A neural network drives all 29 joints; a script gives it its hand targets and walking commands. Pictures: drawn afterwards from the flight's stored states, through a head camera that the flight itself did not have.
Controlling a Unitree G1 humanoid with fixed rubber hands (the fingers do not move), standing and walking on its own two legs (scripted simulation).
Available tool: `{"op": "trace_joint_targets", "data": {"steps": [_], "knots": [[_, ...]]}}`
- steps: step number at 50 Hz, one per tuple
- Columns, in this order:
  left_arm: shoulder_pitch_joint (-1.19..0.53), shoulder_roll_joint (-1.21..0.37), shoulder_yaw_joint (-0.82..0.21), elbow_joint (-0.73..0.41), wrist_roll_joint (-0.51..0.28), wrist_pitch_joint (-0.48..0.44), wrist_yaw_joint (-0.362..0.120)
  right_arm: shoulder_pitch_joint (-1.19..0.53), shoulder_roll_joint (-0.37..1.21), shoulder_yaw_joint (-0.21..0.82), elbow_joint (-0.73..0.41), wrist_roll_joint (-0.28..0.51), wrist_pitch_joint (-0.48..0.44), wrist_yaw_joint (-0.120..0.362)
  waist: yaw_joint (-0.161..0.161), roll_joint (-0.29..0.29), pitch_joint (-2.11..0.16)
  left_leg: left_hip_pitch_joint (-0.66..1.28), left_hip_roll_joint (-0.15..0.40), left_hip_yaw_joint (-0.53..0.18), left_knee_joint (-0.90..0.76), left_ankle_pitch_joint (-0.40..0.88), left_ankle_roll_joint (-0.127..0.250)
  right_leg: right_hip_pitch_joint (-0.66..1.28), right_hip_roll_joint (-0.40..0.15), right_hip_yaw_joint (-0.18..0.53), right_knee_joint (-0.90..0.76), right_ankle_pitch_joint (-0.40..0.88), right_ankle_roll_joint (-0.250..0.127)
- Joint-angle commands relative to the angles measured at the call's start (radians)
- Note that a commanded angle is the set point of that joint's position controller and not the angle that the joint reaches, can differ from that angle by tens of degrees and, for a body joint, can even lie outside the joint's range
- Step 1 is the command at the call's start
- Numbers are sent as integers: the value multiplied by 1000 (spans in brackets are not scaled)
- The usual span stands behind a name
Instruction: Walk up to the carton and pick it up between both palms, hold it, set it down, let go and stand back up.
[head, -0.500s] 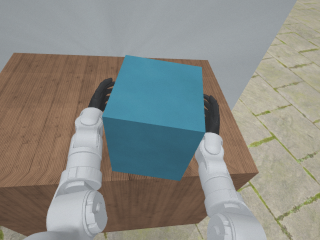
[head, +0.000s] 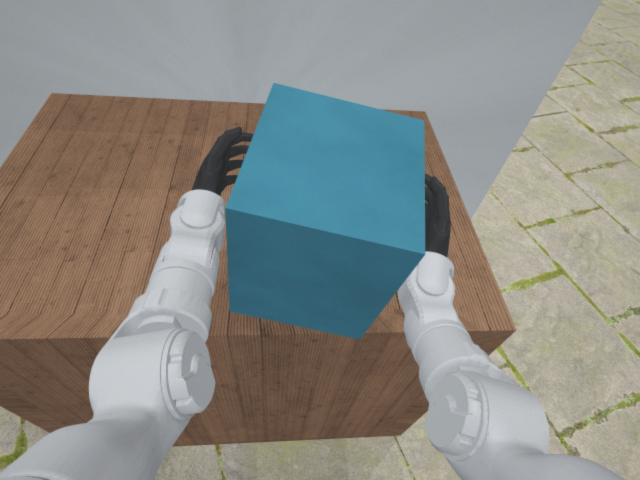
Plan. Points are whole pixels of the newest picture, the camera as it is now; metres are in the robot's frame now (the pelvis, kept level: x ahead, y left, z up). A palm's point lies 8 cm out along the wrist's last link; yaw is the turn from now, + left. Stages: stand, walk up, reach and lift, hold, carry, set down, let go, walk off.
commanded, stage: reach and lift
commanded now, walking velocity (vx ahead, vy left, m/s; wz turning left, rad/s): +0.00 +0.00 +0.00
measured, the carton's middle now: (320, 222) +0.42 +0.01 +0.07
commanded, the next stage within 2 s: hold in 1.94 s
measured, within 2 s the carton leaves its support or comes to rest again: neither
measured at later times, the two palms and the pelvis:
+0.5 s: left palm (189, 165) +0.40 +0.17 +0.18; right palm (443, 200) +0.39 -0.12 +0.17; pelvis +0.02 +0.01 +0.00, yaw +3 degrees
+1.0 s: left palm (187, 154) +0.37 +0.16 +0.21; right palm (464, 179) +0.38 -0.13 +0.21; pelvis -0.01 +0.00 +0.00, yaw +3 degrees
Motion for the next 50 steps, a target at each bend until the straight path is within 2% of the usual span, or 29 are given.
{"op": "trace_joint_targets", "data": {"steps": [1,4,7,9,11,14,20,25,33,42,50], "knots": [[-565,-630,-272,-141,-29,-45,-82,-713,491,418,-152,-66,19,132,-1,51,-507,275,-34,82,43,83,3,147,14,-81,-5,41,12],[-543,-673,-371,-252,-96,25,-86,-723,498,537,-272,44,81,134,-23,70,-584,335,-29,58,99,261,-23,192,25,-74,18,194,14],[-548,-729,-500,-438,-174,80,-79,-741,533,673,-445,162,151,127,-50,99,-663,385,-29,16,154,423,-48,242,25,-56,50,348,24],[-543,-748,-577,-572,-211,137,-74,-730,548,755,-552,232,217,120,-70,109,-665,408,-36,-11,175,470,-54,266,20,-44,68,393,34],[-513,-738,-623,-668,-235,219,-75,-715,534,817,-641,298,289,110,-81,104,-617,420,-44,-31,181,470,-52,287,16,-37,77,399,44],[-444,-704,-645,-749,-245,336,-86,-682,497,869,-722,376,386,96,-95,90,-513,418,-56,-47,170,424,-49,313,14,-37,87,390,56],[-334,-642,-578,-842,-185,535,-137,-630,425,851,-778,437,503,90,-120,73,-324,415,-66,-38,134,346,-47,328,28,-66,85,310,66],[-339,-627,-569,-884,-162,618,-155,-663,378,804,-808,440,536,107,-136,94,-272,445,-52,-33,126,326,-55,274,40,-100,67,180,51],[-454,-648,-588,-875,-193,661,-117,-798,371,731,-809,406,565,149,-130,102,-318,450,-35,-30,96,148,-35,170,40,-112,56,-12,31],[-561,-635,-538,-809,-223,706,-80,-930,426,707,-722,413,645,163,-100,77,-378,375,-46,-29,78,43,9,171,33,-76,67,-49,38],[-609,-605,-494,-777,-237,751,-72,-960,459,722,-648,478,738,148,-104,65,-367,319,-62,-33,78,30,20,192,31,-52,72,-14,55]]}}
